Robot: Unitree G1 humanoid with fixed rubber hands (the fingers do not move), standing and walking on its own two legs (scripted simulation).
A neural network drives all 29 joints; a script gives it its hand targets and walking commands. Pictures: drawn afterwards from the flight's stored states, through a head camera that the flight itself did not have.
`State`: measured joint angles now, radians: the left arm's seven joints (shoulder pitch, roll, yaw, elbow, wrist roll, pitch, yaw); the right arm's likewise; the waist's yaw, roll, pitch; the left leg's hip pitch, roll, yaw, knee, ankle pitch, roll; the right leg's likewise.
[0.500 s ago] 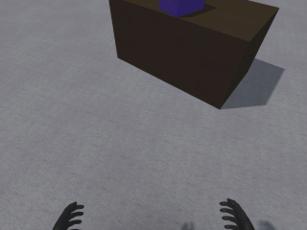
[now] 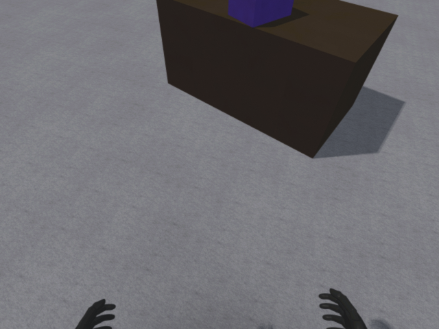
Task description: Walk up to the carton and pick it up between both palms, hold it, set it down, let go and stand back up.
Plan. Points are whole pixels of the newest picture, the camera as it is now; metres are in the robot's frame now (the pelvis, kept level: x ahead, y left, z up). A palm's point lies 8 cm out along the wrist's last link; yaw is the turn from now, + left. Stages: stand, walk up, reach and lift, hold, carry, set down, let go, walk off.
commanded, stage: stand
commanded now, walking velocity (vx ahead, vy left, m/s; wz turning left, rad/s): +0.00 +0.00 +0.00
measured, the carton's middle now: out of the picture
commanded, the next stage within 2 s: walk up in 1.84 s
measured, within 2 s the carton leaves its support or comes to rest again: neither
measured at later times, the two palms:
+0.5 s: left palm out of the picture +0.11 +0.25 -0.09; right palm out of the picture +0.13 -0.25 -0.09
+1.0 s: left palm out of the picture +0.10 +0.25 -0.09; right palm out of the picture +0.11 -0.26 -0.09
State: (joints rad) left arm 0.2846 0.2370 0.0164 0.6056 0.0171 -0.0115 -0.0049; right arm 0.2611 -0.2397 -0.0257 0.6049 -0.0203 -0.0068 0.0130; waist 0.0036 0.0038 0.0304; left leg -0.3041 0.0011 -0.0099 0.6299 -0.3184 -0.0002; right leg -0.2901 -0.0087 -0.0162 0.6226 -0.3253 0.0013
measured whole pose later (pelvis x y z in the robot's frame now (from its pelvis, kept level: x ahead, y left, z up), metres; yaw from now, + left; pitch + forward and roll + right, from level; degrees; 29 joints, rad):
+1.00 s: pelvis -0.01 +0.00 +0.00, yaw +0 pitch -2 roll +0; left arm 0.28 0.26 0.01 0.64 0.01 0.00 -0.01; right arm 0.27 -0.26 -0.01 0.64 -0.01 0.00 0.01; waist 0.00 0.00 0.04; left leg -0.26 0.00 -0.01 0.58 -0.29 -0.01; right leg -0.25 -0.01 -0.01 0.59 -0.30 0.00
